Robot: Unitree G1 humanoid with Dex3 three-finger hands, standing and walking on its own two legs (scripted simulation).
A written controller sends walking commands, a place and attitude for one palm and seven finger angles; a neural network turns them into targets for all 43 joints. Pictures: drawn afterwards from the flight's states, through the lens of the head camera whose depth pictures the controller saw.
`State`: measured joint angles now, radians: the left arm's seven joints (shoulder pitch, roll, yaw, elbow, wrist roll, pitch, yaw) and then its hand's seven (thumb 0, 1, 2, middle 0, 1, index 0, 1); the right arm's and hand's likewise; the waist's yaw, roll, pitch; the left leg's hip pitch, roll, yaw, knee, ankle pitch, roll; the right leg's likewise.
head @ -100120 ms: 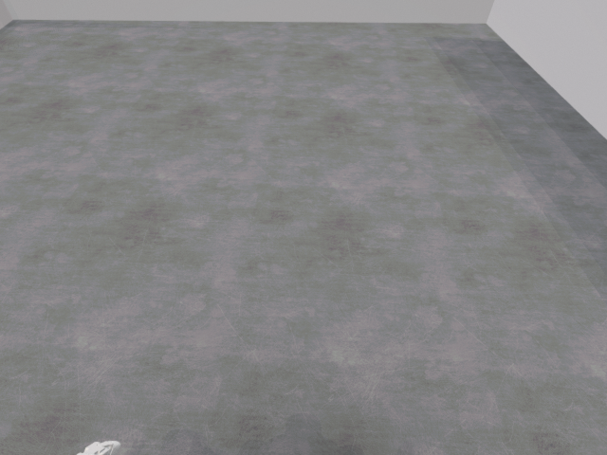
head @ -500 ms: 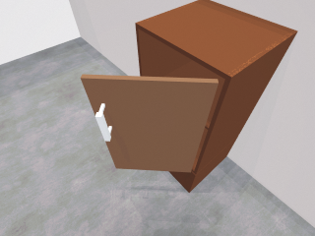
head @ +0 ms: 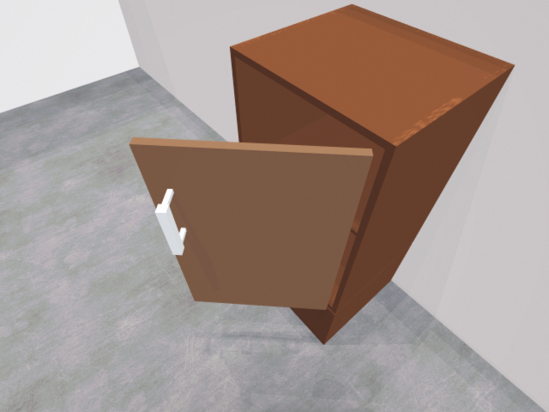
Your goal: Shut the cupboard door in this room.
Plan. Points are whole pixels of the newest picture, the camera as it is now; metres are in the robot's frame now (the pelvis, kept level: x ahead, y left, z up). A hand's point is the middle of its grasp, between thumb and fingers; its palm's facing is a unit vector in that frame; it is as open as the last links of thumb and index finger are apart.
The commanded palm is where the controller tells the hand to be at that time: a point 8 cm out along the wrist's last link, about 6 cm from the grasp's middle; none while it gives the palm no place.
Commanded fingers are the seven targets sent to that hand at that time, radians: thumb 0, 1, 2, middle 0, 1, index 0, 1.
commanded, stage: raise the hand and make a fist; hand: left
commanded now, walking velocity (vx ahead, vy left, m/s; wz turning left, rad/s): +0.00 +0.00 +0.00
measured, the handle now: (173, 223) +0.44 +0.23 -0.04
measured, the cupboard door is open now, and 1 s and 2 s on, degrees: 46 46 46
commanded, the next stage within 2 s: bring the fist close to the handle in 1.94 s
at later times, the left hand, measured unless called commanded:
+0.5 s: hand out of the picture +0.11 +0.19 -0.08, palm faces +0.06 -1.00 -0.01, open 5.9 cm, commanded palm +0.11 +0.24 -0.06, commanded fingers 0.00 0.90 0.90 -0.64 -0.78 -0.64 -0.78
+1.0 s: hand (132, 406) +0.14 +0.21 -0.06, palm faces -0.01 -1.00 -0.03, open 3.6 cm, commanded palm +0.12 +0.26 -0.05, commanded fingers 0.00 0.90 0.90 -1.10 -1.28 -1.10 -1.28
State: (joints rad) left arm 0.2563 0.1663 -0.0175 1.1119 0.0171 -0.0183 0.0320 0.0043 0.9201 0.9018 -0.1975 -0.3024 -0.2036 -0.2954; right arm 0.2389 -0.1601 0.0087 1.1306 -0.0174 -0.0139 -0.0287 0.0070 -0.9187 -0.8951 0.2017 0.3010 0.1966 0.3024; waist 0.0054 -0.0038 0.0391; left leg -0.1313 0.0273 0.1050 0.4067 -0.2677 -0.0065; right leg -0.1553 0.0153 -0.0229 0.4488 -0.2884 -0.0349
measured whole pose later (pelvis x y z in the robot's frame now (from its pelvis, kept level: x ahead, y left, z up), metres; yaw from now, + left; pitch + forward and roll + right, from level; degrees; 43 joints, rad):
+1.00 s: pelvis -0.07 +0.04 -0.10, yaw +1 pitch +16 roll -3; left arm 0.44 0.23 0.09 -0.08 -0.24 -0.40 -0.23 0.01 0.90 0.90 -0.92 -1.09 -0.93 -1.09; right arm 0.28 -0.25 0.00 0.52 0.01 -0.21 -0.05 0.02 -0.90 -0.90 0.21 0.30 0.20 0.30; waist 0.00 0.03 -0.15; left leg -0.98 0.00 -0.01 1.23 -0.53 0.04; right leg -0.94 -0.02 -0.07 1.17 -0.51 0.00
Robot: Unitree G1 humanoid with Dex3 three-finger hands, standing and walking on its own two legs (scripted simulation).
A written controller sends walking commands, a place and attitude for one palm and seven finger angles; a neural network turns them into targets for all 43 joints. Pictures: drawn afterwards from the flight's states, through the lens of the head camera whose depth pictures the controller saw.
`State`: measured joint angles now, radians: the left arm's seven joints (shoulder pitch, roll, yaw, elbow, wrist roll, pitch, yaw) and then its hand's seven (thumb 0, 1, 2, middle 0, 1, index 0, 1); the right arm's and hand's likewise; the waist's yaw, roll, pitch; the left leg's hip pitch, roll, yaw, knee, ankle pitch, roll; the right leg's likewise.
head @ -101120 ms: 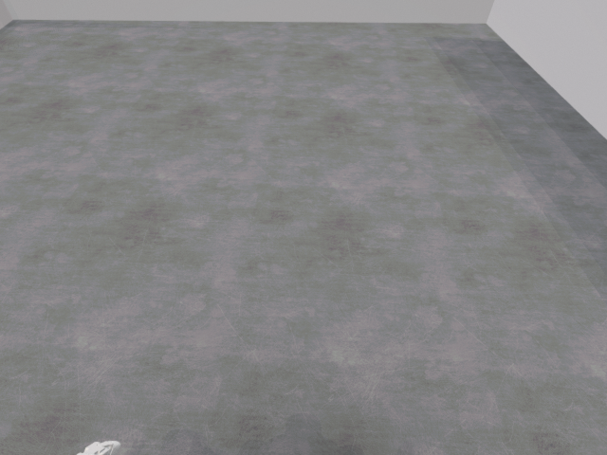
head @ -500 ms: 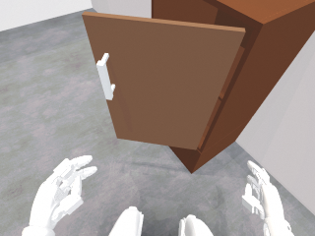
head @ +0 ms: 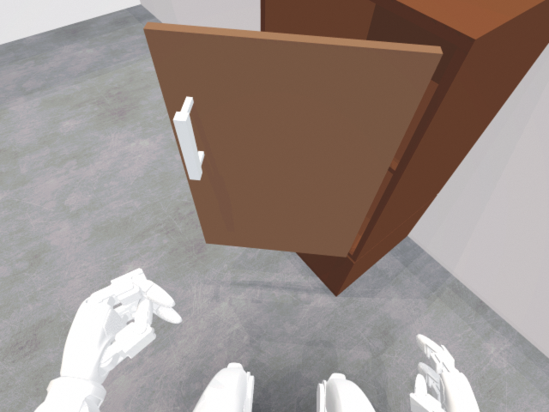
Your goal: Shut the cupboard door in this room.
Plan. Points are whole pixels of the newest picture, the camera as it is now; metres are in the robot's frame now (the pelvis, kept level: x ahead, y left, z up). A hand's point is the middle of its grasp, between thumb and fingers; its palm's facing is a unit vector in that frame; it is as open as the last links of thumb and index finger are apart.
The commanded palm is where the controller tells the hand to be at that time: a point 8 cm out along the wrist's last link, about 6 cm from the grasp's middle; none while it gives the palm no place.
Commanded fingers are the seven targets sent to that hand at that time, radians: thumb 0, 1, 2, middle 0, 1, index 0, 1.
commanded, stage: raise the hand and make a fist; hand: left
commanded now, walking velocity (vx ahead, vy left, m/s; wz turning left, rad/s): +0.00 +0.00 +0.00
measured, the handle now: (192, 140) +0.52 +0.18 +0.07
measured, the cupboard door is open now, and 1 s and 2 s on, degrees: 46 46 46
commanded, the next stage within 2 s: bring the fist close to the handle in 0.94 s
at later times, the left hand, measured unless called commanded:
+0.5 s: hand (145, 308) +0.23 +0.18 +0.07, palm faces -0.03 -1.00 -0.05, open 3.1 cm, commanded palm +0.22 +0.23 +0.07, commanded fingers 0.00 0.90 0.90 -1.30 -1.50 -1.30 -1.50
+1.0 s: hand (156, 309) +0.23 +0.16 +0.07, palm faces -0.04 -1.00 -0.04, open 3.1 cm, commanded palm +0.21 +0.22 +0.07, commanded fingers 0.00 0.90 0.90 -1.30 -1.50 -1.30 -1.50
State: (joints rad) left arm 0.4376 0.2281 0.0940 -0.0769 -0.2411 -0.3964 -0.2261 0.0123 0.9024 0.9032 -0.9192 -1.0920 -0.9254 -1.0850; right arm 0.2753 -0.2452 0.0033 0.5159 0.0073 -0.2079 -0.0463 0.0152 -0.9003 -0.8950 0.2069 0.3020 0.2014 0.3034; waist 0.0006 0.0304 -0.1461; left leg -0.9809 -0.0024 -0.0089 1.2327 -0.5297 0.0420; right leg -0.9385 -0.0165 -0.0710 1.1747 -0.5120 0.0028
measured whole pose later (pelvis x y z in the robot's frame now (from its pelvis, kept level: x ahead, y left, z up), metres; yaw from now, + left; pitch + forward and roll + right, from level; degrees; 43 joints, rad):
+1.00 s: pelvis +0.02 -0.02 +0.01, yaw +0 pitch +15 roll -2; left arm 0.39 0.25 0.15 -0.03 -0.29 -0.38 -0.29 0.01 0.90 0.90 -1.30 -1.50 -1.30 -1.50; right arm 0.25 -0.24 0.01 0.48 0.02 -0.15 -0.05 0.01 -0.90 -0.90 0.20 0.30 0.20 0.30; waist 0.00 0.04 -0.16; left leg -0.91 0.02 -0.03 1.19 -0.54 0.01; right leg -0.88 0.00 -0.09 1.14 -0.52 -0.02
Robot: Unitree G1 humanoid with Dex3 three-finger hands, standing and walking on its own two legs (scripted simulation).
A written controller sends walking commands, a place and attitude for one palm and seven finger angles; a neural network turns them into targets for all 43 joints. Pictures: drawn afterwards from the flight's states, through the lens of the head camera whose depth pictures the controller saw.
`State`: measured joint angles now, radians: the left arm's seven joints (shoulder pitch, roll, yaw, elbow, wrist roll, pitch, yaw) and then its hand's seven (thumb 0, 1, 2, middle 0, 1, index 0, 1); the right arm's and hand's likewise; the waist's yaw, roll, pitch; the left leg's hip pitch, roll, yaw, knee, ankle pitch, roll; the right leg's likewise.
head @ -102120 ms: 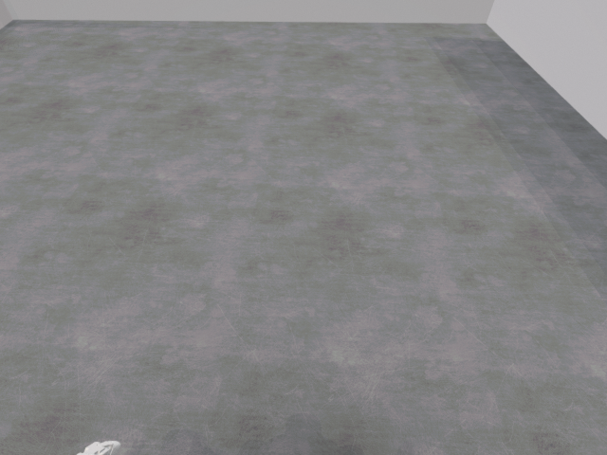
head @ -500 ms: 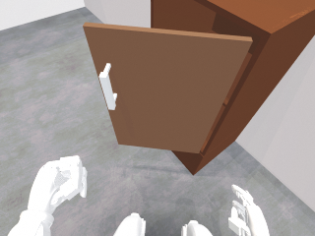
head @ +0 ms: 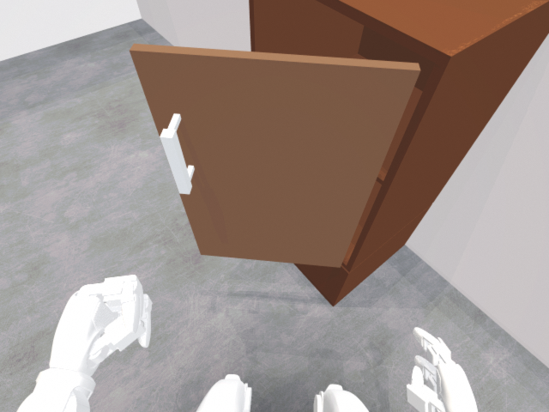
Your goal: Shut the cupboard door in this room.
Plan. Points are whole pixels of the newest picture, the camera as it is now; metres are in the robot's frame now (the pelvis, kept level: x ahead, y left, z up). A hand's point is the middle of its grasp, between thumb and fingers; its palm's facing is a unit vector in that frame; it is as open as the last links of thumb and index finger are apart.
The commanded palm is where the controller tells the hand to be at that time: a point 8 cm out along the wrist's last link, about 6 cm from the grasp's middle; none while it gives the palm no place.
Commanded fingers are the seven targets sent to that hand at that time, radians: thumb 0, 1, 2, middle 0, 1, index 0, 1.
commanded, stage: bring the fist close to the handle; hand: left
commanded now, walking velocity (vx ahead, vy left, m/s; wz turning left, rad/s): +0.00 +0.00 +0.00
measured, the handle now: (180, 156) +0.50 +0.20 +0.06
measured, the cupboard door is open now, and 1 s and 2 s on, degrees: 46 46 43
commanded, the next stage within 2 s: push the door shut along its arc in 1.44 s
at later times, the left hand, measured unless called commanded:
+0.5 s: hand (162, 264) +0.30 +0.18 +0.06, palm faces -0.05 -1.00 -0.04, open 3.1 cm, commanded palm +0.28 +0.23 +0.06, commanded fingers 0.00 0.90 0.90 -1.30 -1.50 -1.30 -1.50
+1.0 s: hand (171, 211) +0.38 +0.18 +0.06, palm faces -0.04 -1.00 -0.03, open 3.1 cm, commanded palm +0.37 +0.23 +0.06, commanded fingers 0.00 0.90 0.90 -1.30 -1.50 -1.30 -1.50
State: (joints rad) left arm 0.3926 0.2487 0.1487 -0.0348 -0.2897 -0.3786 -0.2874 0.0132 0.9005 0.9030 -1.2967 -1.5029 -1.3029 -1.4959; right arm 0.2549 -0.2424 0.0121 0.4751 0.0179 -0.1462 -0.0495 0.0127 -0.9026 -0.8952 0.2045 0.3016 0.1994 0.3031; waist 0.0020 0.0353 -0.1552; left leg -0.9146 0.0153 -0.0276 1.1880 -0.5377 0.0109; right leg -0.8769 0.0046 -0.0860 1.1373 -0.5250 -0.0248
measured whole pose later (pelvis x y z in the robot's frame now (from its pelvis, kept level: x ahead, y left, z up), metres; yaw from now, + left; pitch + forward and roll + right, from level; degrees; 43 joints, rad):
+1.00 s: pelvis +0.00 +0.00 +0.01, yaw -1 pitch +17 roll -2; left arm -0.37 0.30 0.24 0.65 -0.22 -0.39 -0.27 0.01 0.90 0.90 -1.30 -1.50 -1.30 -1.50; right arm 0.27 -0.26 0.02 0.59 0.02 -0.08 -0.04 0.01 -0.90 -0.89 0.21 0.30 0.20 0.30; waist -0.04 0.02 -0.14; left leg -0.94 0.01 0.00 1.13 -0.50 0.01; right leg -0.92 0.00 -0.06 1.10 -0.49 -0.02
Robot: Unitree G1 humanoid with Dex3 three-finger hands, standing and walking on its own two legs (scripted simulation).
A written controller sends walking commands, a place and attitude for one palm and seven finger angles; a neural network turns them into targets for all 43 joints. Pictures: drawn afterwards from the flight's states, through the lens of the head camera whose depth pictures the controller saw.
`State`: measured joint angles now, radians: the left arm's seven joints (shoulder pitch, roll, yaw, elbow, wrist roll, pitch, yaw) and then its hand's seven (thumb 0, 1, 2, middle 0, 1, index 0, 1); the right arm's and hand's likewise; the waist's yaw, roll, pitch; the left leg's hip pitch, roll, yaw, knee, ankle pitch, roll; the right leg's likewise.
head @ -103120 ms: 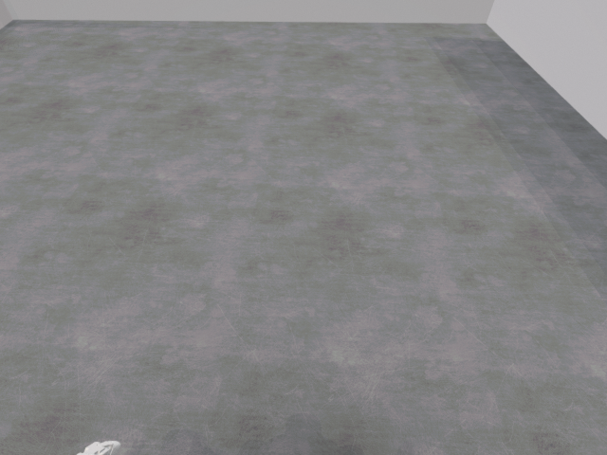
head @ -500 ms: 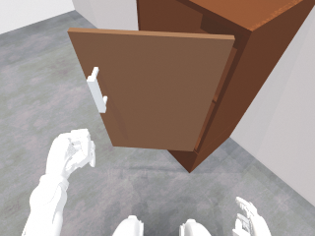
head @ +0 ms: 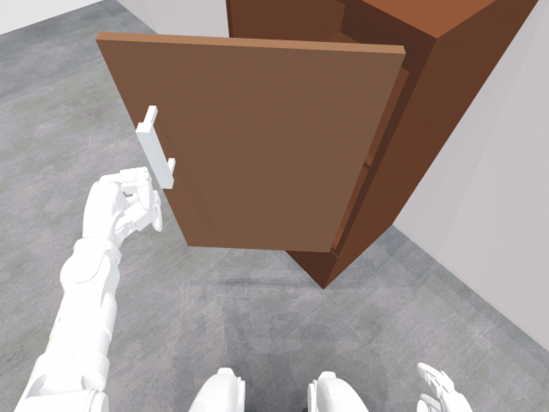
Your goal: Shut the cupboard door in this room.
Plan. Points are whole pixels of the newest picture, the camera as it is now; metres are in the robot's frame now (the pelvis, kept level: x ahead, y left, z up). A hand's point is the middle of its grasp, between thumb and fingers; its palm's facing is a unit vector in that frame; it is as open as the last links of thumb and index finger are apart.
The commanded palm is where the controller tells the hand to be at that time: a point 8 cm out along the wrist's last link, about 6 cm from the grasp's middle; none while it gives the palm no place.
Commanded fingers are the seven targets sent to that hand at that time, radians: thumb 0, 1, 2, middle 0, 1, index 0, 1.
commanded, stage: bring the fist close to the handle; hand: left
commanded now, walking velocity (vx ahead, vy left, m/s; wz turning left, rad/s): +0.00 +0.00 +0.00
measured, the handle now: (159, 149) +0.50 +0.20 +0.05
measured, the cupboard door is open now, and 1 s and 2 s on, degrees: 46 43 26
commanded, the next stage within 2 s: push the door shut along its arc in 0.44 s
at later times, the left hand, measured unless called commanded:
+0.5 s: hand (157, 200) +0.40 +0.19 +0.05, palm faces -0.03 -1.00 -0.02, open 3.1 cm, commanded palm +0.38 +0.24 +0.05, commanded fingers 0.00 0.90 0.90 -1.30 -1.50 -1.30 -1.50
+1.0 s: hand (162, 178) +0.44 +0.19 +0.05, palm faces -0.14 -0.99 -0.03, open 3.0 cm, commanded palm +0.44 +0.23 +0.05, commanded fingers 0.00 0.90 0.90 -1.30 -1.50 -1.30 -1.50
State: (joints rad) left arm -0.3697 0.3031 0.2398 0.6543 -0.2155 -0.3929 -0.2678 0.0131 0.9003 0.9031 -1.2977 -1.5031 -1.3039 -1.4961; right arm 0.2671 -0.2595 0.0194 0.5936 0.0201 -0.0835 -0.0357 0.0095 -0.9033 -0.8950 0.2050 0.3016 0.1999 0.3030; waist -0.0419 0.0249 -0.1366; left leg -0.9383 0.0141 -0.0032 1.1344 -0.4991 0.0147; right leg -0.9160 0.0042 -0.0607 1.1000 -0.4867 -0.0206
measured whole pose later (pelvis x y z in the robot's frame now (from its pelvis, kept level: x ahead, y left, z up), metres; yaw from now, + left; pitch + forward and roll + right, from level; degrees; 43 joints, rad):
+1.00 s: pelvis -0.01 +0.01 -0.01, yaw +0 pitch +20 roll -2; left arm -0.71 0.40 0.27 1.02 -0.18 -0.43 -0.38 -0.02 0.90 0.94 -1.30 -1.50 -1.30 -1.50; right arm 0.30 -0.27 0.02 0.63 0.02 -0.03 -0.03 0.01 -0.90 -0.89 0.21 0.30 0.20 0.30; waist -0.09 0.03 -0.13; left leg -1.03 0.01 -0.01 1.18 -0.50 0.03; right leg -1.00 0.00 -0.07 1.13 -0.48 -0.01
